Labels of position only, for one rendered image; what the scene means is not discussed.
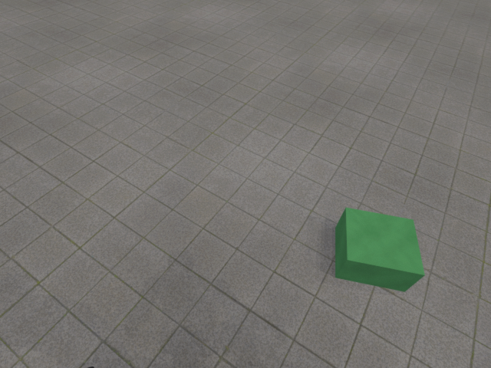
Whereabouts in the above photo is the carton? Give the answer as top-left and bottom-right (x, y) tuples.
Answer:
(335, 208), (425, 292)

